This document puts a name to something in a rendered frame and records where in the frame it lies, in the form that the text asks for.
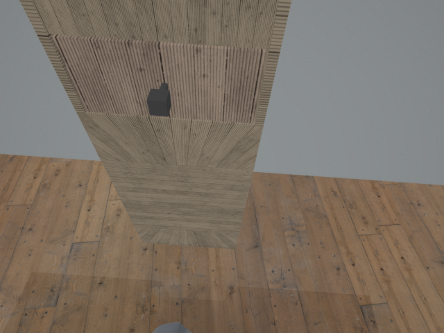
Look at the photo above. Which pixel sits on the handle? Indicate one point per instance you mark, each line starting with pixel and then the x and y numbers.
pixel 159 101

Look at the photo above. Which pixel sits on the cabinet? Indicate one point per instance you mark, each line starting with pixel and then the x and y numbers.
pixel 183 182

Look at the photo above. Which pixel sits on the drawer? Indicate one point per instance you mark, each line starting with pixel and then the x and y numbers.
pixel 216 83

